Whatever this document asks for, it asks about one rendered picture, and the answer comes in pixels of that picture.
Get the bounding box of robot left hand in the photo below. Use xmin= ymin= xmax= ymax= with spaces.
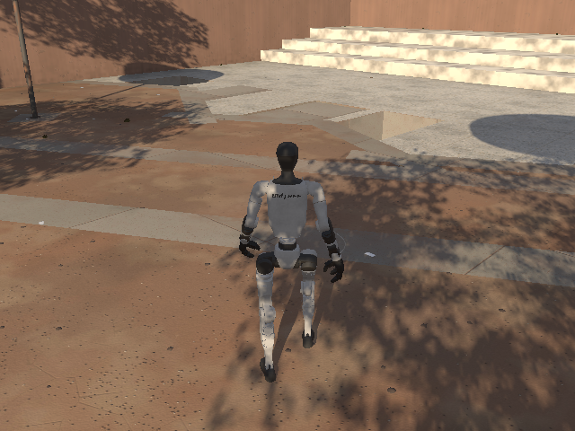
xmin=239 ymin=241 xmax=260 ymax=258

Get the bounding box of right robot forearm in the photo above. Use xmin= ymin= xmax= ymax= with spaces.
xmin=322 ymin=217 xmax=341 ymax=261

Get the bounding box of robot right hand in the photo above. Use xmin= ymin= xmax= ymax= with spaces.
xmin=323 ymin=259 xmax=344 ymax=283

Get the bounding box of left robot upper arm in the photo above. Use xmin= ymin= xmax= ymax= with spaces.
xmin=244 ymin=180 xmax=269 ymax=229

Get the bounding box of robot right thigh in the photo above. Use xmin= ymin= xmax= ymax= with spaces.
xmin=299 ymin=249 xmax=317 ymax=296

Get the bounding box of right robot upper arm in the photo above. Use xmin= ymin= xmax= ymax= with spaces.
xmin=306 ymin=180 xmax=330 ymax=232

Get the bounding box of robot head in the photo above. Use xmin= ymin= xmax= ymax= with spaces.
xmin=272 ymin=142 xmax=302 ymax=185

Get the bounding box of left robot forearm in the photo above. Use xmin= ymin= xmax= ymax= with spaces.
xmin=239 ymin=215 xmax=254 ymax=244

